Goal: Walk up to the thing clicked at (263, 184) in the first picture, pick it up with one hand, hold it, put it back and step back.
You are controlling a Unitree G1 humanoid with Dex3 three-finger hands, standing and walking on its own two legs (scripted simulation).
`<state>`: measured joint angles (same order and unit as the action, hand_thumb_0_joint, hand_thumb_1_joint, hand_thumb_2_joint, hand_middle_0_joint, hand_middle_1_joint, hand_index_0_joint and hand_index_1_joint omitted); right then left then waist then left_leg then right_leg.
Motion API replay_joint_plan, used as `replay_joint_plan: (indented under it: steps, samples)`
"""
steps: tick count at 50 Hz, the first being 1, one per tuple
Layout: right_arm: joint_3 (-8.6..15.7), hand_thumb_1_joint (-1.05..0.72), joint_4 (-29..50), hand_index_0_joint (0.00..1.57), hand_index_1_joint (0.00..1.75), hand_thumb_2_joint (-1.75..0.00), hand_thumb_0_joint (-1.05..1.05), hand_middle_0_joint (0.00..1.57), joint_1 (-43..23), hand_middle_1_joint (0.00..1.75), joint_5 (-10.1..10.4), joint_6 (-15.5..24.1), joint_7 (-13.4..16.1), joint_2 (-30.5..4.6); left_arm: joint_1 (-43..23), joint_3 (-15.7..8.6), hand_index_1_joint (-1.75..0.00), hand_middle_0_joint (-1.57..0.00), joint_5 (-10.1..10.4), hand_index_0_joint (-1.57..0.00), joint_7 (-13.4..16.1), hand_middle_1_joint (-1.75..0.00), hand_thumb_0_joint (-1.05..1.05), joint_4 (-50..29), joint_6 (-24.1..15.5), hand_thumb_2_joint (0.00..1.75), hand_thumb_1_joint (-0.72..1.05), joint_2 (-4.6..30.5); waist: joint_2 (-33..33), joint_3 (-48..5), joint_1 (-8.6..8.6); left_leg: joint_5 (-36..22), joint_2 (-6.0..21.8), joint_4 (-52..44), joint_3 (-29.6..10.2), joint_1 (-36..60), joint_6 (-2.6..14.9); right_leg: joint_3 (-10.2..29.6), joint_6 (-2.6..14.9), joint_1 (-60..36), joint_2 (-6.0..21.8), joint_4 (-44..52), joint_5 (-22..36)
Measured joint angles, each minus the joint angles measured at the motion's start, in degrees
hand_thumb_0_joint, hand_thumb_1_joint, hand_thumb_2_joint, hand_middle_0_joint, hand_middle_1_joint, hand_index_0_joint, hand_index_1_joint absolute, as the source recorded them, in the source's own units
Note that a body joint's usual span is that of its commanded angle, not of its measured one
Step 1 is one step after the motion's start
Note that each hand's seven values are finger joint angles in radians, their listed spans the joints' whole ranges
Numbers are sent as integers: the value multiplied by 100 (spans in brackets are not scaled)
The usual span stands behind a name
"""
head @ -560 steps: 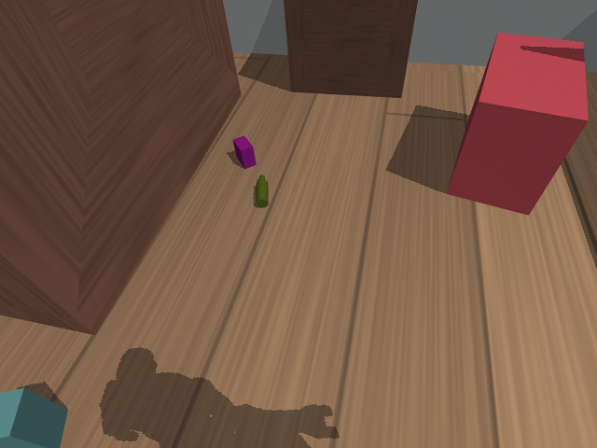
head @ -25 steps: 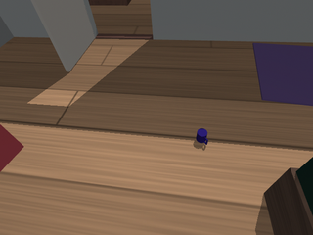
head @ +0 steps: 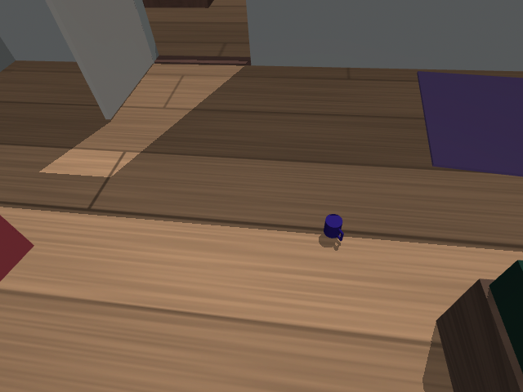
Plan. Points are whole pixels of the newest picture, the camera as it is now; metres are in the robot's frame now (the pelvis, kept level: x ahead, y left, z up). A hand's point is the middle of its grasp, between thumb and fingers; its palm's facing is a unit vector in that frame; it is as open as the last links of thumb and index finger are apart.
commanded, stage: stand
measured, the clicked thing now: out of the picture -0.35 +1.27 -0.75
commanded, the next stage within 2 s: walk up in 0.78 s
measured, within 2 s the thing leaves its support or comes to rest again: neither
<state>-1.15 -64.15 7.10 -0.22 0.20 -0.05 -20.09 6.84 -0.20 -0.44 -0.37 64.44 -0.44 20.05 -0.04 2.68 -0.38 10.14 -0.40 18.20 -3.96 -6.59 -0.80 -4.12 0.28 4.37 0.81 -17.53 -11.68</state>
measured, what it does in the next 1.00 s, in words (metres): lifts its left foot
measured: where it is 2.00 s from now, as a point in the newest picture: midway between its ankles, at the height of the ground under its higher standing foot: (279, 344)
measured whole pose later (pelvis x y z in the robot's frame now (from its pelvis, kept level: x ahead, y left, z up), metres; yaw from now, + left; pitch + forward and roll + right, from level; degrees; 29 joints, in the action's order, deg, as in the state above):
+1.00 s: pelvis +0.03 +0.02 -0.01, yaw +2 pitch -3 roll -1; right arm 3.9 -59.3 13.9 -1.9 0.2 -3.7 -23.5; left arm 14.6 -5.3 -2.4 -2.7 58.2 -2.5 22.6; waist 0.3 2.4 -2.6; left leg 23.9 2.9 43.7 -0.6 -21.2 1.1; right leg -6.1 1.6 1.1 2.2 -20.3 -17.0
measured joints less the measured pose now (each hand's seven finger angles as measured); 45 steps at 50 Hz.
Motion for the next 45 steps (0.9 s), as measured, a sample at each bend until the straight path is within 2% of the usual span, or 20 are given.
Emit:
replay_joint_plan:
  steps: [39,41,43,45]
  samples:
    - [17,-90,19,20,30,-90,1,20,1,30,-10,10,6,-12,19,11,-30,-20,-11,-20,4,-30,1,-21,1,89,91,3,23,-26,-8,-22,22,-56,77,64,-2,78,5,-7,-17,-1,21]
    - [132,-90,148,20,30,-90,1,20,123,30,-54,20,-81,-25,94,-126,-30,-20,-58,-20,-93,-30,1,-147,-19,89,91,10,36,-34,2,328,16,311,47,-81,132,36,69,75,-20,-266,-288]
    - [228,-90,253,20,30,-90,1,20,326,30,-109,-2,-164,-64,234,-266,-30,-20,-120,-21,-170,-30,1,-296,-84,89,91,45,47,-111,-12,1031,32,1069,80,-366,253,-42,145,100,-24,-474,-553]
    - [314,-90,304,20,30,-90,1,20,500,30,-166,-59,-217,-106,387,-382,-30,-21,-159,-21,-199,-30,1,-456,-142,89,90,108,-10,-171,-81,1315,47,2103,271,-818,237,-114,220,49,44,-465,-422]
